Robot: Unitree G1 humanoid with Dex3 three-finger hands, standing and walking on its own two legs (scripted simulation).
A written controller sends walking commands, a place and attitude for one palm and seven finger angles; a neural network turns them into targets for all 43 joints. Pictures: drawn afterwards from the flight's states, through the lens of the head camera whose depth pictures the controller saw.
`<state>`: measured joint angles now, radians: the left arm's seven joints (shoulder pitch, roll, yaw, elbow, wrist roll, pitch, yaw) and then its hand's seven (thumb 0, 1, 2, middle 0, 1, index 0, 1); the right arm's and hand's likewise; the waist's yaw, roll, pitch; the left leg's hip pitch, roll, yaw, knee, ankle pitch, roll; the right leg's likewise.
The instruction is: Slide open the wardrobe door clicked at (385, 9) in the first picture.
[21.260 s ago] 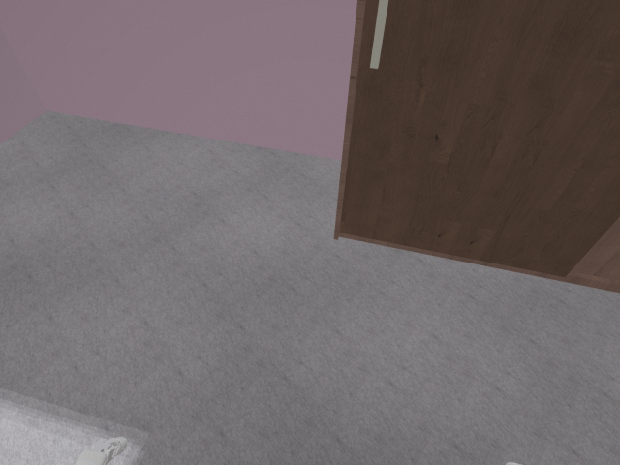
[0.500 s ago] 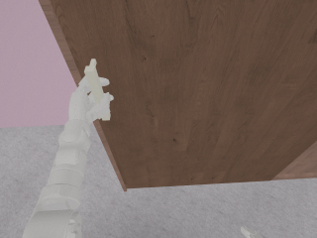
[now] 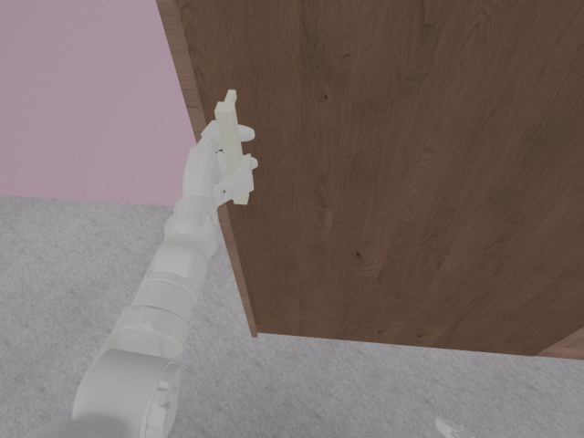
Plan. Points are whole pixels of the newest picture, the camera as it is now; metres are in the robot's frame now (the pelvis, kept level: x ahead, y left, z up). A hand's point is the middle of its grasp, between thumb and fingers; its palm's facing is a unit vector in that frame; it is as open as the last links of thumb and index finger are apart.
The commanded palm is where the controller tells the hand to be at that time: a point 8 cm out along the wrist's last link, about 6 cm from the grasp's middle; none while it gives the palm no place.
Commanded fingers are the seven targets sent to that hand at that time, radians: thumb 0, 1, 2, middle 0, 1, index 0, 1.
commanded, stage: tug the door sideways, standing still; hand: left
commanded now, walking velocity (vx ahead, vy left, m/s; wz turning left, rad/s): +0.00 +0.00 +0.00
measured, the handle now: (236, 150) +0.49 +0.11 +0.12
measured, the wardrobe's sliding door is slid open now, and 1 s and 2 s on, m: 0.00 0.06 0.43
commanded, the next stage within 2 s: step sideways, sliding the door along in 0.30 s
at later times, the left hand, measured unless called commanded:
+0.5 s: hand (276, 180) +0.43 +0.04 +0.12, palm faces -0.08 -0.99 -0.10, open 6.1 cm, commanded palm +0.41 +0.08 +0.13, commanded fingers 0.00 0.90 0.90 -0.45 -1.40 -0.45 -1.40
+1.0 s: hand (291, 179) +0.44 +0.02 +0.12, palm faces +0.12 -0.98 -0.13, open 6.1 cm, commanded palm +0.41 +0.02 +0.13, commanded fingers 0.00 0.90 0.90 -0.45 -1.40 -0.45 -1.40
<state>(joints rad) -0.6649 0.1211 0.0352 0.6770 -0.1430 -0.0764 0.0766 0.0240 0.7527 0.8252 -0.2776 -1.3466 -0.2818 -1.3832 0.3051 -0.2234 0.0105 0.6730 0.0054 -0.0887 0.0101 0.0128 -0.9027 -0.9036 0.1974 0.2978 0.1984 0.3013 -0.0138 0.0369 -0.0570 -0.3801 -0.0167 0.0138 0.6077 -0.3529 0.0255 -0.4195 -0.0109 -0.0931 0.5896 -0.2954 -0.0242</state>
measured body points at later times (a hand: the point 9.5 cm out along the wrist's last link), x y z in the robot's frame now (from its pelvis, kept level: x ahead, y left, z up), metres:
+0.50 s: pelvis -0.01 -0.01 +0.00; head +0.03 -0.02 +0.45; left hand +0.43 +0.10 +0.13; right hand +0.07 -0.25 -0.13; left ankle -0.03 +0.10 -0.73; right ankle +0.00 -0.10 -0.73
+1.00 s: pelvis +0.00 -0.11 -0.01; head +0.07 -0.12 +0.43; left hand +0.42 +0.08 +0.13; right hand +0.16 -0.36 -0.13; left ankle +0.01 +0.04 -0.73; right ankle +0.04 -0.17 -0.72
